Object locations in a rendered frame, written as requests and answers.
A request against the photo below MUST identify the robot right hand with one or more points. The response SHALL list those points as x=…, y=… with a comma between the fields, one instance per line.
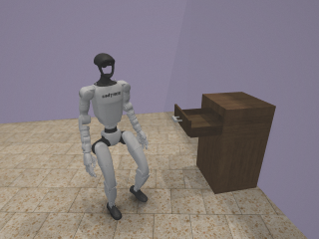
x=90, y=163

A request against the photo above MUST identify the right robot shin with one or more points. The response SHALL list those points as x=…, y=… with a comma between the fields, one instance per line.
x=110, y=193

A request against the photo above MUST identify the handle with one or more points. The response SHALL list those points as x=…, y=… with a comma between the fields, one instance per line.
x=175, y=119

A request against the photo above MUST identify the left robot forearm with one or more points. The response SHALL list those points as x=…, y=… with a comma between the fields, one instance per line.
x=134, y=121

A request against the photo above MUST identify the drawer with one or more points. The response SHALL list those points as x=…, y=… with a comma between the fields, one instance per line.
x=199, y=122

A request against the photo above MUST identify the robot left upper arm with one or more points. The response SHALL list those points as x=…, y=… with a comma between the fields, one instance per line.
x=127, y=106

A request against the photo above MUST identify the left robot foot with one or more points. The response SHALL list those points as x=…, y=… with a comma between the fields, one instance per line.
x=139, y=195

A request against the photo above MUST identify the robot left hand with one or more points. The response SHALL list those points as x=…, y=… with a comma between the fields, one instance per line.
x=142, y=139

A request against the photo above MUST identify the robot right upper arm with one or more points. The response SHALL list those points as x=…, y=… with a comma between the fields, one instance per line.
x=85, y=96

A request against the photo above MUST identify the right robot forearm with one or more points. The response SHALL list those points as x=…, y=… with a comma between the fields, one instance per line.
x=85, y=136

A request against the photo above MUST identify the cabinet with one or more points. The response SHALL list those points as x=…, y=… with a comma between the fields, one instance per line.
x=232, y=160

